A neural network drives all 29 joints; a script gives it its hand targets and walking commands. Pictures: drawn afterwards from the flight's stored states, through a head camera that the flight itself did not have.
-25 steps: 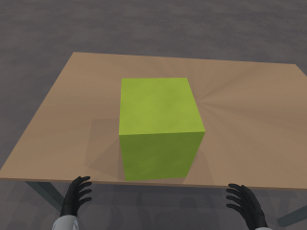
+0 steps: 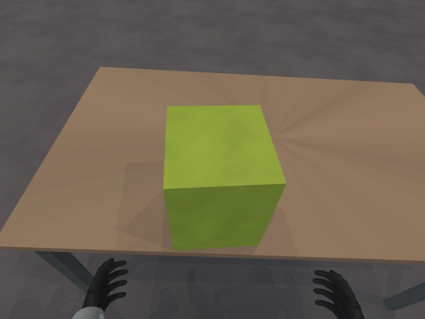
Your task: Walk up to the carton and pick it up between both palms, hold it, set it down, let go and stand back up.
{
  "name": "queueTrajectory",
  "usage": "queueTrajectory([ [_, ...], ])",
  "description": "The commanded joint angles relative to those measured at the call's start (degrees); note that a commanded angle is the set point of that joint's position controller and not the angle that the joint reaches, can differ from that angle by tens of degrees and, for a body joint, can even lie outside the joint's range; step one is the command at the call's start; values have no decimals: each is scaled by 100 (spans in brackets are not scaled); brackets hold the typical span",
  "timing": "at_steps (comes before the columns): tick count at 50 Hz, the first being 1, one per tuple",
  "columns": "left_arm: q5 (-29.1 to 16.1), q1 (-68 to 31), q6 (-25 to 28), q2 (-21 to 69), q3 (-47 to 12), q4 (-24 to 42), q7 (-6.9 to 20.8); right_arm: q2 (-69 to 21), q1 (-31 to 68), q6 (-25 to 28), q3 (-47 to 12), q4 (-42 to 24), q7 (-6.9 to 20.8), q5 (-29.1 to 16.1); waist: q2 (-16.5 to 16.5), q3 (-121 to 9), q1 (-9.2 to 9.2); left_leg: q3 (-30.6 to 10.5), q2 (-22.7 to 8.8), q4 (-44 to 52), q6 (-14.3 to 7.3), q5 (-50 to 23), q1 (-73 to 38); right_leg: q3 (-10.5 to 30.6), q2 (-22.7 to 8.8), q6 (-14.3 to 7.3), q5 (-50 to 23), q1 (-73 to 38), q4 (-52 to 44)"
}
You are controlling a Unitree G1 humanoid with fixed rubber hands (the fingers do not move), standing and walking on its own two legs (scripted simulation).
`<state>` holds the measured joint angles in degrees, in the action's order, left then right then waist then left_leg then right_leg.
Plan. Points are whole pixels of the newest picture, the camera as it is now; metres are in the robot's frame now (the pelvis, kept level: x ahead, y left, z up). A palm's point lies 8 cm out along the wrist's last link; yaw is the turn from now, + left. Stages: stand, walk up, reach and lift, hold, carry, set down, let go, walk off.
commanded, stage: set down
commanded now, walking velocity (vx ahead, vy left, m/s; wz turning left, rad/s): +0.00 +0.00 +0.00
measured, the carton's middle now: (215, 179) +0.41 +0.03 +0.01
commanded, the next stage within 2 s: let go in 0.40 s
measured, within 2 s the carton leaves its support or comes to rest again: neither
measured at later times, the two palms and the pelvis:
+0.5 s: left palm (95, 309) +0.15 +0.23 -0.07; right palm out of the picture +0.17 -0.24 -0.07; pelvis +0.00 +0.00 +0.00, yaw +0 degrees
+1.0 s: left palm (90, 310) +0.15 +0.24 -0.07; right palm out of the picture +0.16 -0.24 -0.08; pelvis +0.00 +0.00 +0.00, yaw +0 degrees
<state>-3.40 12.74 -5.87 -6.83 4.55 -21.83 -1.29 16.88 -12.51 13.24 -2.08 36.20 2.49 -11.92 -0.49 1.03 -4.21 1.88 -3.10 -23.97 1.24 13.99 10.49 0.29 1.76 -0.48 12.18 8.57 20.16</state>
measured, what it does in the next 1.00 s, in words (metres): stands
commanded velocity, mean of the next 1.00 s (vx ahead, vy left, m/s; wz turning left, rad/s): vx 0.00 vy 0.00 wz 0.00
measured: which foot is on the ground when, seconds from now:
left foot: down 0.00-1.00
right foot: down 0.00-1.00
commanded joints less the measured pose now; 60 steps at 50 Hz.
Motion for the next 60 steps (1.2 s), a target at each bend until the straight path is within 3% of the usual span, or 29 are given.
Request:
queueTrajectory([
  [1,402,-413,137,-878,-288,296,104,177,453,187,364,133,-112,784,52,-311,443,84,368,324,123,-1498,-1326,-147,-10,-17,-1083,187,-384],
  [2,415,-386,71,-885,-290,-46,183,108,415,143,318,297,-159,877,-64,-152,486,107,395,326,102,-1386,-1244,-121,-50,22,-1117,206,-414],
  [3,449,-414,57,-911,-246,84,159,172,448,138,358,278,-159,851,100,-188,503,104,388,340,123,-1390,-1274,-145,-35,7,-1091,184,-376],
  [5,448,-358,68,-879,-246,178,159,143,391,204,377,222,-160,844,62,-280,499,62,356,320,125,-1576,-1285,-160,-18,42,-1349,158,-318],
  [6,431,-406,24,-900,-323,29,191,119,418,180,363,368,-175,871,28,-197,591,84,367,307,136,-1493,-1267,-132,-40,37,-1277,192,-364],
  [9,448,-417,64,-960,-291,232,149,96,420,256,386,247,-165,890,96,-370,514,51,357,278,136,-1575,-1311,-176,-28,36,-1341,175,-306],
  [11,442,-374,-13,-929,-341,-23,181,29,389,184,379,393,-183,956,30,-218,579,58,362,298,110,-1413,-1269,-161,-43,30,-1176,271,-378],
  [17,441,-395,-38,-983,-346,95,214,19,384,188,442,429,-214,993,77,-202,616,74,340,295,124,-1388,-1240,-188,-29,43,-1136,272,-330],
  [26,417,-319,-22,-1011,-441,51,237,22,375,277,434,361,-214,1023,-37,-217,545,86,341,277,94,-1422,-1275,-213,-27,87,-1325,262,-306],
  [30,433,-341,-13,-938,-466,145,238,98,398,251,527,446,-213,983,145,-162,599,37,298,265,115,-1435,-1230,-236,-23,41,-1135,312,-290],
  [35,417,-340,19,-1042,-525,137,224,110,406,295,507,499,-205,987,131,-230,570,61,321,231,93,-1401,-1217,-248,-12,38,-1201,279,-271],
  [45,408,-181,51,-967,-528,24,275,142,365,309,504,444,-220,966,-58,-172,525,84,338,242,35,-1389,-1207,-247,5,62,-1254,304,-291],
  [46,418,-192,66,-989,-515,53,260,143,372,332,466,463,-214,948,6,-189,482,106,328,239,32,-1450,-1225,-264,-14,66,-1310,257,-267],
  [47,681,292,527,-1869,457,-483,134,1431,-131,-259,642,346,-355,1673,34,-892,189,-365,-223,-307,-299,-3013,-550,-96,-467,-86,-1776,-419,409],
  [48,645,376,627,-2015,441,-532,133,1420,-175,-452,719,211,-375,1667,-136,-1218,277,-343,-285,-469,-351,-3347,-602,-36,-460,-50,-2115,-755,506],
  [49,592,419,717,-1820,474,-578,169,1327,-67,-591,708,140,-425,1634,24,-1089,191,-275,-270,-496,-384,-2914,-454,5,-557,-19,-2084,-653,505],
  [52,598,133,812,-1640,352,-670,220,1213,-259,-803,652,48,-395,1507,73,-589,334,-297,-222,-261,-380,-1866,-286,106,-596,-56,-1368,-383,315],
  [53,585,365,826,-1656,340,-794,222,1282,-97,-797,673,28,-387,1549,256,-815,261,-336,-224,-273,-421,-1784,-265,122,-640,-56,-1343,-582,307],
  [54,595,251,827,-1827,337,-800,234,1292,-142,-822,676,-24,-371,1511,39,-659,321,-364,-256,-235,-382,-1604,-269,58,-627,-55,-1148,-429,275],
  [56,561,249,881,-1886,311,-910,225,1244,-206,-850,636,-19,-352,1512,-75,-758,332,-382,-252,-197,-413,-1496,-182,94,-695,-54,-1227,-551,302],
  [58,566,248,855,-1970,318,-973,233,1309,-158,-872,644,-37,-349,1519,177,-512,321,-305,-201,-179,-375,-1246,-48,144,-710,-51,-1163,-439,268],
  [59,542,323,886,-1971,296,-983,220,1391,-108,-890,673,-39,-357,1521,28,-511,296,-383,-239,-159,-382,-1264,-52,138,-714,-63,-1130,-448,294],
  [60,562,220,889,-1984,288,-1001,239,1302,-184,-898,632,-20,-371,1516,149,-534,322,-406,-255,-161,-384,-1303,-110,145,-723,-80,-963,-351,285],
])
